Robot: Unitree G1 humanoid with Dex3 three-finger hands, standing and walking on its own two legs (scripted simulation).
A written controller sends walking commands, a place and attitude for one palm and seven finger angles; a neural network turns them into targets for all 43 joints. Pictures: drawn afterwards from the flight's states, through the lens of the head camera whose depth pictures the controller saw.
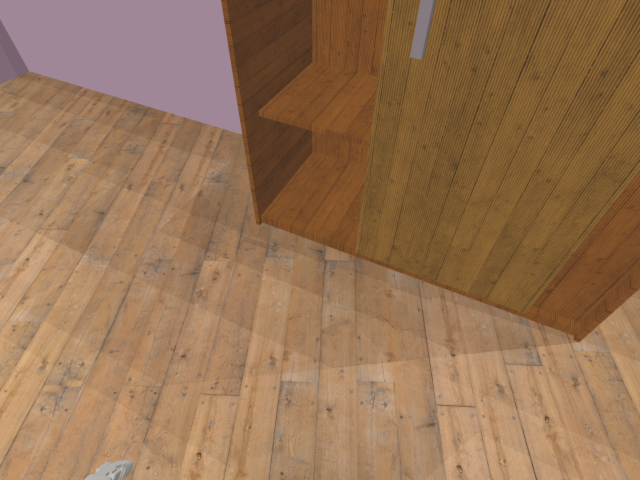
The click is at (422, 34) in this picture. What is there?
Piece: wardrobe's sliding door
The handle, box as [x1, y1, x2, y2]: [410, 0, 435, 59]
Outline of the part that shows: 435,0 420,1 410,57 420,59 423,55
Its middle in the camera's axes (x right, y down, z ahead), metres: +0.23 -0.52 +0.78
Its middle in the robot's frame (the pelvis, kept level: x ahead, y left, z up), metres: +0.98 -0.17 +0.24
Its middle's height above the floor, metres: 1.01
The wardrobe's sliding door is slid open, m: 0.45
